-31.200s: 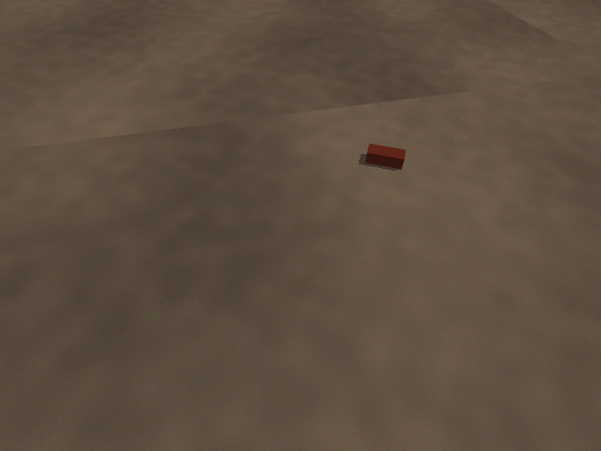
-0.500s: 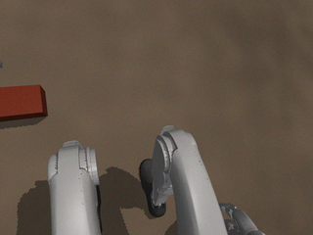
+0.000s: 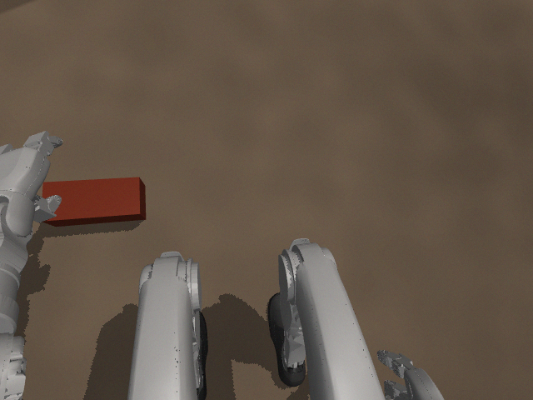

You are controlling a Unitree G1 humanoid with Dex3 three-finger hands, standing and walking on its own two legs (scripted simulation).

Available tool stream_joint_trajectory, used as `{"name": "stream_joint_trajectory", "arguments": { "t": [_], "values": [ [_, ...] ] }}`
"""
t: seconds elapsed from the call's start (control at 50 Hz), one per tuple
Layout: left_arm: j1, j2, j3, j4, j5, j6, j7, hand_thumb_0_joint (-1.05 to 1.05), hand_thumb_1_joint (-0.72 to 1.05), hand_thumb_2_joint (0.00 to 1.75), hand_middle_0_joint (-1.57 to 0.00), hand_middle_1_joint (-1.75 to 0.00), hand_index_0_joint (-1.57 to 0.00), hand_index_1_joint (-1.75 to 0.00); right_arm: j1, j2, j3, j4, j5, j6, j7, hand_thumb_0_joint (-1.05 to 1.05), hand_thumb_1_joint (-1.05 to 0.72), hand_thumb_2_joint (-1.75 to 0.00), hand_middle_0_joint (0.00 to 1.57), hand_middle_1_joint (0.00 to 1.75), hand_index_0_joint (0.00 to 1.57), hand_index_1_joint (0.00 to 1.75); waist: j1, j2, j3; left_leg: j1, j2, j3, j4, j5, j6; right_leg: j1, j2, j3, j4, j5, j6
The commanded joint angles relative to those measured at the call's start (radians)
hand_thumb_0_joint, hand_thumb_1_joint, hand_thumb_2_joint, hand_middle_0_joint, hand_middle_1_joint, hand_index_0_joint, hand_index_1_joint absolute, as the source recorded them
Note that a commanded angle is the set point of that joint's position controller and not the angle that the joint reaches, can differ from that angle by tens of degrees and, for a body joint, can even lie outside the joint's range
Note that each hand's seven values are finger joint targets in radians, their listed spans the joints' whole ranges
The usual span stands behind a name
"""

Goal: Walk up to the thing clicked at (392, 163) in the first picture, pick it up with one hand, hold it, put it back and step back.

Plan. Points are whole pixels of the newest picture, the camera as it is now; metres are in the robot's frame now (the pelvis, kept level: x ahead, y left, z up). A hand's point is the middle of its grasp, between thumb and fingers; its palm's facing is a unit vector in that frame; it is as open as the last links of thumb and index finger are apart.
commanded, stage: home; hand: left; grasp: from above
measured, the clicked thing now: (97, 202) +0.46 +0.32 -0.38
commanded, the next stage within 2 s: none
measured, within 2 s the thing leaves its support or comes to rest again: neither
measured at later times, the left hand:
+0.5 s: hand out of the picture +0.25 +0.23 +0.09, palm faces -0.04 -0.90 -0.44, open 7.4 cm
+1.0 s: hand out of the picture +0.22 +0.19 +0.26, palm faces +0.15 -0.97 -0.21, open 7.3 cm
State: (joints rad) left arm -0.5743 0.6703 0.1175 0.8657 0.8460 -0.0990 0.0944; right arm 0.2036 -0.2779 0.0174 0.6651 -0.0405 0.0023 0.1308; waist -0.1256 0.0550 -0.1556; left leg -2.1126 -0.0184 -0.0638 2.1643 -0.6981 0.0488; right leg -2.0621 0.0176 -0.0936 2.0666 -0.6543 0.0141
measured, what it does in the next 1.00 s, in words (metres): rises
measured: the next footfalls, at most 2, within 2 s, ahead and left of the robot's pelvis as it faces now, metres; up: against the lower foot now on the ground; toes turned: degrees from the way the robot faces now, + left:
none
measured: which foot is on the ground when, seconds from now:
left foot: down 0.00-1.00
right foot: down 0.00-1.00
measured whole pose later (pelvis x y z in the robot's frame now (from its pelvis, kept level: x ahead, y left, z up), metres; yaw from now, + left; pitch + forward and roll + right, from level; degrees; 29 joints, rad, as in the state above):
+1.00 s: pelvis +0.08 -0.01 +0.30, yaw +7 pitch +11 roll -3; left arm 0.52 0.22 0.02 -0.13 -0.07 0.45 0.04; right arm 0.32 -0.22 0.04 0.51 0.03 -0.20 -0.18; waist -0.06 0.06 -0.19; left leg -0.70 0.00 -0.07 1.00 -0.49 0.01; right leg -0.66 0.04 -0.05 0.93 -0.45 -0.02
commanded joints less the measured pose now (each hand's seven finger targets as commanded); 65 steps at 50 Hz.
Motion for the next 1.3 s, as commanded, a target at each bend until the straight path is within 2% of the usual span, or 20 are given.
{"name": "stream_joint_trajectory", "arguments": {
  "t": [0.0, 0.02, 0.08, 0.14, 0.16, 0.2, 0.26, 0.3, 0.34, 0.42, 0.58, 0.64, 0.72, 0.74, 0.8, 0.88, 1.0, 1.08, 1.12, 1.28],
  "values": [
    [-0.033, 0.200, 0.066, -0.356, -0.191, 0.045, -0.043, 0.00, 0.90, 0.90, -0.20, -0.30, -0.20, -0.30, 0.114, -0.208, -0.093, -0.088, 0.034, -0.019, -0.056, 0.00, -0.90, -0.90, 0.20, 0.30, 0.20, 0.30, 0.029, 0.097, -0.649, 0.565, 0.003, -0.015, -0.386, 0.219, -0.004, 0.505, 0.015, 0.010, -0.318, 0.230, -0.047],
    [-0.049, 0.218, 0.087, -0.436, -0.215, 0.049, -0.049, 0.00, 0.90, 0.90, -0.20, -0.30, -0.20, -0.30, 0.102, -0.208, -0.099, -0.098, 0.040, -0.020, -0.065, 0.00, -0.90, -0.90, 0.20, 0.30, 0.20, 0.30, 0.043, 0.107, -0.672, 0.602, 0.008, -0.018, -0.404, 0.213, -0.006, 0.517, 0.014, 0.015, -0.334, 0.222, -0.049],
    [0.062, 0.112, 0.046, -0.500, -0.297, 0.068, -0.059, 0.00, 0.90, 0.90, -0.20, -0.30, -0.20, -0.30, 0.056, -0.190, -0.095, -0.113, 0.053, -0.032, -0.085, 0.00, -0.90, -0.90, 0.20, 0.30, 0.20, 0.30, 0.042, 0.149, -0.609, 0.698, 0.019, -0.049, -0.503, 0.195, -0.017, 0.520, 0.008, 0.018, -0.370, 0.207, -0.049],
    [0.165, 0.065, 0.048, -0.524, -0.360, 0.095, -0.049, 0.00, 0.90, 0.90, -0.20, -0.30, -0.20, -0.30, 0.020, -0.179, -0.094, -0.128, 0.065, -0.046, -0.106, 0.00, -0.90, -0.90, 0.20, 0.30, 0.20, 0.30, 0.054, 0.142, -0.515, 0.754, 0.028, -0.069, -0.606, 0.120, -0.021, 0.545, 0.007, 0.020, -0.436, 0.154, -0.047],
    [0.187, 0.022, 0.021, -0.565, -0.383, 0.105, -0.051, 0.00, 0.90, 0.90, -0.20, -0.30, -0.20, -0.30, 0.005, -0.175, -0.094, -0.141, 0.068, -0.053, -0.111, 0.00, -0.90, -0.90, 0.20, 0.30, 0.20, 0.30, 0.045, 0.149, -0.509, 0.789, 0.028, -0.075, -0.637, 0.113, -0.024, 0.558, 0.007, 0.020, -0.457, 0.148, -0.048],
    [0.227, 0.019, 0.038, -0.625, -0.427, 0.136, -0.046, 0.00, 0.90, 0.90, -0.20, -0.30, -0.20, -0.30, -0.013, -0.172, -0.091, -0.160, 0.074, -0.067, -0.122, 0.00, -0.90, -0.90, 0.20, 0.30, 0.20, 0.30, 0.056, 0.151, -0.514, 0.835, 0.028, -0.082, -0.687, 0.080, -0.023, 0.616, 0.007, 0.022, -0.503, 0.134, -0.045],
    [0.339, -0.071, -0.002, -0.684, -0.520, 0.183, -0.047, 0.00, 0.90, 0.91, -0.20, -0.30, -0.20, -0.30, -0.048, -0.157, -0.084, -0.189, 0.082, -0.088, -0.141, 0.00, -0.90, -0.90, 0.20, 0.30, 0.20, 0.30, 0.038, 0.111, -0.467, 0.894, 0.025, -0.079, -0.759, 0.051, -0.021, 0.690, 0.009, 0.030, -0.590, 0.115, -0.041],
    [0.392, -0.058, 0.025, -0.719, -0.569, 0.212, -0.038, 0.00, 0.90, 0.90, -0.20, -0.30, -0.20, -0.30, -0.057, -0.153, -0.076, -0.204, 0.087, -0.101, -0.156, 0.00, -0.90, -0.90, 0.20, 0.30, 0.20, 0.30, 0.047, 0.101, -0.446, 0.936, 0.022, -0.083, -0.804, 0.025, -0.018, 0.745, 0.010, 0.038, -0.643, 0.097, -0.039],
    [0.443, -0.088, 0.015, -0.766, -0.621, 0.239, -0.033, 0.00, 0.90, 0.90, -0.20, -0.30, -0.20, -0.30, -0.069, -0.139, -0.067, -0.217, 0.089, -0.112, -0.169, 0.00, -0.90, -0.90, 0.20, 0.30, 0.20, 0.30, 0.046, 0.094, -0.418, 0.981, 0.021, -0.079, -0.854, 0.013, -0.019, 0.793, 0.011, 0.047, -0.699, 0.085, -0.039],
    [0.546, -0.134, 0.009, -0.833, -0.712, 0.294, -0.014, 0.00, 0.90, 0.90, -0.20, -0.30, -0.20, -0.30, -0.061, -0.111, -0.051, -0.233, 0.092, -0.135, -0.200, 0.00, -0.90, -0.90, 0.20, 0.30, 0.20, 0.30, 0.037, 0.076, -0.392, 1.068, 0.013, -0.045, -0.920, 0.082, -0.017, 0.940, 0.012, 0.065, -0.822, 0.124, -0.038],
    [0.759, -0.252, -0.002, -0.922, -0.835, 0.397, -0.001, 0.00, 0.90, 0.90, -0.20, -0.30, -0.20, -0.30, -0.007, -0.077, -0.020, -0.242, 0.088, -0.177, -0.259, 0.00, -0.90, -0.90, 0.20, 0.30, 0.20, 0.30, 0.051, 0.048, -0.298, 1.261, 0.016, -0.039, -1.083, 0.272, -0.029, 1.189, 0.014, 0.068, -1.011, 0.260, -0.039],
    [0.823, -0.278, 0.004, -0.980, -0.880, 0.435, -0.004, 0.00, 0.90, 0.90, -0.20, -0.30, -0.20, -0.30, 0.015, -0.068, -0.012, -0.260, 0.088, -0.189, -0.280, 0.00, -0.90, -0.90, 0.20, 0.30, 0.20, 0.30, 0.057, 0.041, -0.241, 1.322, 0.015, -0.036, -1.161, 0.288, -0.029, 1.279, 0.016, 0.064, -1.101, 0.280, -0.036],
    [0.942, -0.323, -0.015, -1.055, -0.913, 0.477, -0.014, 0.00, 0.90, 0.90, -0.20, -0.30, -0.20, -0.30, 0.042, -0.055, -0.010, -0.284, 0.082, -0.210, -0.307, 0.00, -0.90, -0.90, 0.20, 0.30, 0.20, 0.30, 0.058, 0.025, -0.194, 1.400, 0.006, -0.002, -1.225, 0.363, -0.028, 1.383, 0.021, 0.059, -1.199, 0.339, -0.033],
    [0.961, -0.319, -0.003, -1.087, -0.917, 0.483, -0.015, 0.00, 0.90, 0.90, -0.20, -0.30, -0.20, -0.30, 0.044, -0.056, -0.011, -0.293, 0.081, -0.216, -0.313, 0.00, -0.90, -0.90, 0.20, 0.30, 0.20, 0.30, 0.067, 0.023, -0.179, 1.419, 0.006, 0.001, -1.243, 0.372, -0.029, 1.407, 0.021, 0.055, -1.217, 0.347, -0.032],
    [1.036, -0.339, -0.017, -1.132, -0.917, 0.500, -0.022, 0.00, 0.90, 0.90, -0.20, -0.30, -0.20, -0.30, 0.052, -0.049, -0.014, -0.302, 0.076, -0.231, -0.323, 0.00, -0.90, -0.90, 0.20, 0.30, 0.20, 0.30, 0.074, 0.008, -0.156, 1.457, 0.007, 0.000, -1.268, 0.439, -0.030, 1.443, 0.024, 0.049, -1.243, 0.403, -0.032],
    [1.073, -0.347, -0.029, -1.148, -0.907, 0.505, -0.039, 0.00, 0.90, 0.90, -0.20, -0.30, -0.20, -0.30, 0.052, -0.050, -0.021, -0.310, 0.067, -0.246, -0.328, 0.00, -0.90, -0.90, 0.20, 0.30, 0.20, 0.30, 0.070, -0.010, -0.097, 1.486, 0.010, 0.000, -1.310, 0.434, -0.025, 1.456, 0.026, 0.040, -1.279, 0.389, -0.031],
    [1.063, -0.350, -0.035, -1.158, -0.903, 0.504, -0.062, 0.00, 0.90, 0.90, -0.20, -0.30, -0.20, -0.30, 0.037, -0.059, -0.026, -0.314, 0.059, -0.272, -0.328, 0.00, -0.90, -0.90, 0.20, 0.30, 0.20, 0.30, 0.072, -0.045, -0.043, 1.493, 0.005, 0.013, -1.330, 0.391, -0.017, 1.466, 0.019, 0.040, -1.311, 0.351, -0.023],
    [1.029, -0.339, -0.033, -1.152, -0.896, 0.490, -0.072, 0.00, 0.90, 0.90, -0.20, -0.30, -0.20, -0.30, 0.037, -0.065, -0.031, -0.308, 0.054, -0.284, -0.326, 0.00, -0.90, -0.90, 0.20, 0.30, 0.20, 0.30, 0.065, -0.021, -0.060, 1.512, 0.004, 0.015, -1.324, 0.417, -0.020, 1.468, 0.014, 0.045, -1.304, 0.379, -0.022],
    [1.038, -0.337, -0.033, -1.150, -0.892, 0.488, -0.074, 0.00, 0.90, 0.90, -0.20, -0.30, -0.20, -0.30, 0.031, -0.064, -0.030, -0.304, 0.052, -0.288, -0.324, 0.00, -0.90, -0.90, 0.20, 0.30, 0.20, 0.30, 0.079, -0.017, -0.062, 1.512, 0.001, 0.018, -1.319, 0.416, -0.020, 1.477, 0.009, 0.049, -1.306, 0.384, -0.020],
    [1.045, -0.338, -0.034, -1.159, -0.891, 0.479, -0.070, 0.00, 0.90, 0.90, -0.20, -0.30, -0.20, -0.30, 0.022, -0.065, -0.026, -0.295, 0.050, -0.294, -0.321, 0.00, -0.90, -0.90, 0.20, 0.30, 0.20, 0.30, 0.081, -0.003, -0.083, 1.531, 0.002, 0.014, -1.323, 0.455, -0.026, 1.501, 0.012, 0.048, -1.292, 0.421, -0.025]
  ]
}}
